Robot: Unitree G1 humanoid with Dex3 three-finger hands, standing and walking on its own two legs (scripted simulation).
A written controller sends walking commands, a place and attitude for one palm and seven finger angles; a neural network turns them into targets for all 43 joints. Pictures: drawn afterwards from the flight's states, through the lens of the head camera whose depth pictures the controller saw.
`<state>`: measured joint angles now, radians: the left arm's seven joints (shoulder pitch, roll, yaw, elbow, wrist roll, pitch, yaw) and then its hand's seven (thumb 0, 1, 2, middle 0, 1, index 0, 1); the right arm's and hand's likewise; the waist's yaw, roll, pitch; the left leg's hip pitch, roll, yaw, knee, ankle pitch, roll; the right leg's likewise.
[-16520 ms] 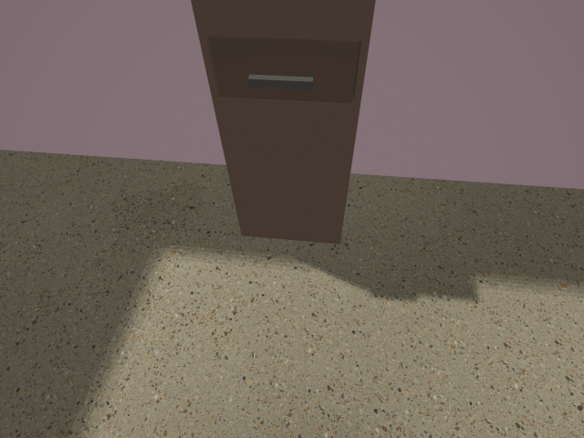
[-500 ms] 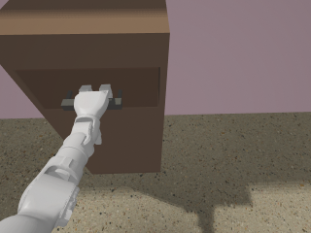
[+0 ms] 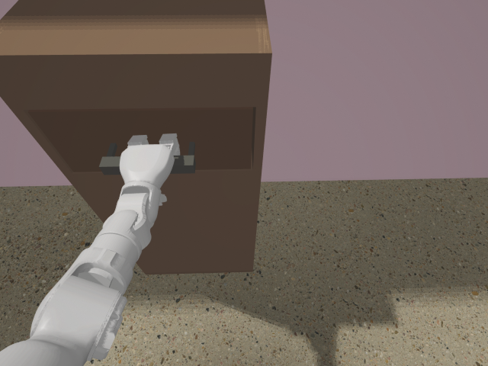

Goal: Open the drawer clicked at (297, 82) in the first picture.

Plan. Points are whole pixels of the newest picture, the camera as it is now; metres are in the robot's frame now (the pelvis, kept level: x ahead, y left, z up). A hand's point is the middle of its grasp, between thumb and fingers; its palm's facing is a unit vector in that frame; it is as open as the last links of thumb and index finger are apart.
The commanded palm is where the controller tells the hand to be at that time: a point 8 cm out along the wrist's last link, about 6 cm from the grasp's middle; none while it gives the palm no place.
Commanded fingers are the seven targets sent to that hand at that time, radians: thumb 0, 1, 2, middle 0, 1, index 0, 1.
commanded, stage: close the thumb around the handle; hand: left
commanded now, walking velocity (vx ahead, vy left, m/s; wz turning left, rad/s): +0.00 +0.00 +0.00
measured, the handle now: (150, 156) +0.49 +0.17 +0.04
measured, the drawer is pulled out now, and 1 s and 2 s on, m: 0.00 0.03 0.11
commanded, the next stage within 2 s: pull the drawer open in 0.34 s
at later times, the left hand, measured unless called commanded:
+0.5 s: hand (158, 182) +0.44 +0.16 +0.01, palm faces -0.03 -0.02 -1.00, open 5.5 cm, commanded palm +0.41 +0.15 +0.08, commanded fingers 0.00 0.90 0.90 -0.40 -1.35 -0.40 -1.35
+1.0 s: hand (156, 194) +0.42 +0.16 +0.01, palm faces -0.01 -0.03 -1.00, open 5.5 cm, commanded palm +0.39 +0.16 +0.08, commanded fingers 0.00 0.90 0.90 -0.40 -1.35 -0.40 -1.35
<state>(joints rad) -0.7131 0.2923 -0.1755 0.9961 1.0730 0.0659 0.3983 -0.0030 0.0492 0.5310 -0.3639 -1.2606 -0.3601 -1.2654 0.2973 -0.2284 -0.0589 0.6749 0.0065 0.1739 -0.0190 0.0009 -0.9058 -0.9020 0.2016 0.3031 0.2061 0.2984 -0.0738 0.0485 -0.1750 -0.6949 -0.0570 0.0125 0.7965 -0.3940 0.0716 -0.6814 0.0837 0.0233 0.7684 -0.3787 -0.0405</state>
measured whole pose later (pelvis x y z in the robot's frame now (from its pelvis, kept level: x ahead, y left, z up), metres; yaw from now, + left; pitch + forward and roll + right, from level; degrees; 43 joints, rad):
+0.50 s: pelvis +0.00 +0.00 +0.00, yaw +0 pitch +17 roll -1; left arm -0.68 0.30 -0.19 0.97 1.07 0.07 0.39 -0.01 0.71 0.82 -0.39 -1.35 -0.42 -1.35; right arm 0.30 -0.23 -0.07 0.68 0.00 0.18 -0.01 0.00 -0.91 -0.90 0.20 0.30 0.21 0.30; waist -0.07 0.05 -0.17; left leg -0.68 -0.05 0.01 0.78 -0.40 0.07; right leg -0.67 0.09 0.02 0.76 -0.38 -0.05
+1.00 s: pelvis +0.02 -0.01 +0.01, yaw +1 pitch +15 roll -1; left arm -0.48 0.26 -0.25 0.70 1.07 0.12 0.37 0.00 0.71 0.82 -0.37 -1.35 -0.42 -1.35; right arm 0.20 -0.24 -0.07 0.66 0.01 0.19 -0.01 0.00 -0.91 -0.90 0.20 0.30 0.20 0.30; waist -0.01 0.06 -0.16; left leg -0.59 -0.06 0.00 0.75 -0.41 0.06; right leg -0.58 0.08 0.02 0.73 -0.40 -0.05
